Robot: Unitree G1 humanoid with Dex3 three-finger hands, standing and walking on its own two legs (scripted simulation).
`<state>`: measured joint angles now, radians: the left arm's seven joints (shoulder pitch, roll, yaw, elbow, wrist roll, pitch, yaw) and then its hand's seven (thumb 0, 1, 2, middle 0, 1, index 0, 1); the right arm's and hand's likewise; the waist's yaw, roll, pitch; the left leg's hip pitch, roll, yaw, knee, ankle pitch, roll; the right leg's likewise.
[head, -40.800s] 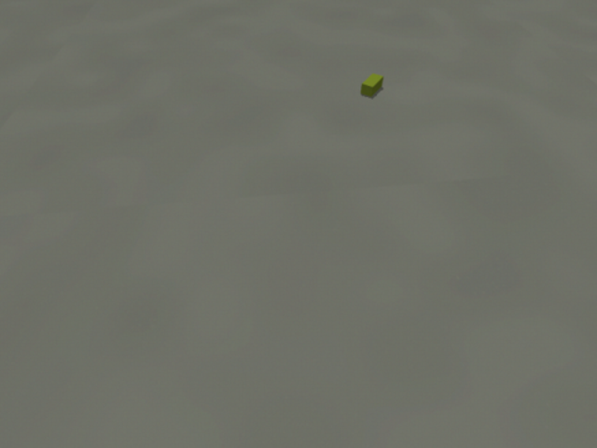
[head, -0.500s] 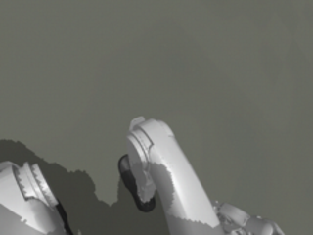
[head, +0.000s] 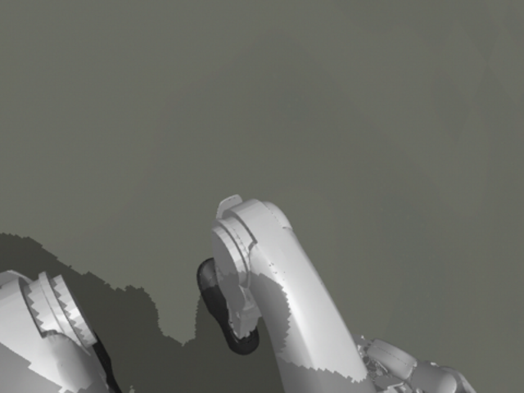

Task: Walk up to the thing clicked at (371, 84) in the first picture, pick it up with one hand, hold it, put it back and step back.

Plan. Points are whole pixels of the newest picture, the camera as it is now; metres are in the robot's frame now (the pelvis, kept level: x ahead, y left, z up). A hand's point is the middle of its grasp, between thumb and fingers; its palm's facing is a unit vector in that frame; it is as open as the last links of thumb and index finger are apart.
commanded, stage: close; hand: left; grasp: from above
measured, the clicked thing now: out of the picture +0.39 +0.37 -0.28
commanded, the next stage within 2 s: go down in 0.54 s
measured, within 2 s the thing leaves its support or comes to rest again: neither
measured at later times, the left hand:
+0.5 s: hand out of the picture +0.38 +0.35 -0.25, palm faces +0.13 -0.50 -0.86, open 11.5 cm
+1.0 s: hand out of the picture +0.39 +0.37 -0.22, palm faces +0.19 -0.47 -0.86, open 12.4 cm
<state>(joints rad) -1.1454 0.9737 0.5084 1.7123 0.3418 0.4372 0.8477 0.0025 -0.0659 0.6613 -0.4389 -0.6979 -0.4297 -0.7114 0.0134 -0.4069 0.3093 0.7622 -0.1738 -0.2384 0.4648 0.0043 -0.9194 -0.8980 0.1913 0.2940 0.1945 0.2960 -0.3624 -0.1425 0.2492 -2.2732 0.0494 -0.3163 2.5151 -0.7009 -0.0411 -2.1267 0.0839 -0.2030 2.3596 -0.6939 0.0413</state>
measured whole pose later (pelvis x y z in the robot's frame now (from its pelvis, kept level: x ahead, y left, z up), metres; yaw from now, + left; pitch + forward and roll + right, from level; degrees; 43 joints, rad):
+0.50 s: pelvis +0.00 +0.00 +0.00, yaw +0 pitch +25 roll -14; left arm -1.15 0.98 0.51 1.71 0.34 0.44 0.85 0.01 -0.09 0.67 -0.42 -0.72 -0.41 -0.73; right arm 0.02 -0.41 0.31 0.76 -0.17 -0.25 0.46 0.00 -0.92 -0.90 0.19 0.29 0.19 0.30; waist -0.36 -0.14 0.25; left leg -2.27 0.05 -0.32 2.51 -0.71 -0.04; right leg -2.12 0.08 -0.20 2.36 -0.70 0.04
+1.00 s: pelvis +0.00 +0.00 +0.01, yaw +0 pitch +26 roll -14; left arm -1.16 0.96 0.57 1.62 0.39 0.49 0.83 0.01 -0.24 0.78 -0.30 -0.88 -0.30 -0.88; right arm 0.04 -0.40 0.27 0.77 -0.16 -0.25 0.46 0.00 -0.93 -0.90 0.19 0.29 0.20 0.30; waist -0.33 -0.11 0.24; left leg -2.27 0.05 -0.30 2.48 -0.69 -0.04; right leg -2.13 0.08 -0.20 2.33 -0.69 0.04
